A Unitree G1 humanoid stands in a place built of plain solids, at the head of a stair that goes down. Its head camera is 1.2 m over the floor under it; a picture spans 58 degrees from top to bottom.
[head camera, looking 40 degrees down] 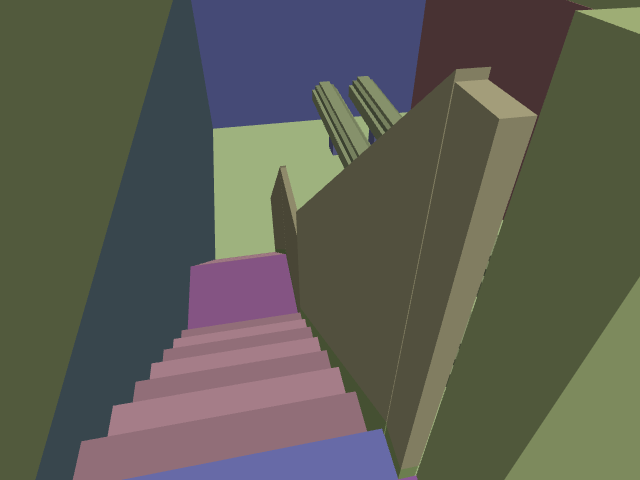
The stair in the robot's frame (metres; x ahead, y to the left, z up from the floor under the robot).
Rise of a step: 0.21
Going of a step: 0.24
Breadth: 0.93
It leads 11 degrees to the left of straight ahead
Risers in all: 8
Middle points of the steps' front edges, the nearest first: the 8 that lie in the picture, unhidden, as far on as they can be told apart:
0.51 0.28 0.00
0.75 0.32 -0.21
0.99 0.37 -0.42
1.23 0.42 -0.63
1.47 0.47 -0.84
1.71 0.51 -1.05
1.95 0.56 -1.26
2.19 0.61 -1.47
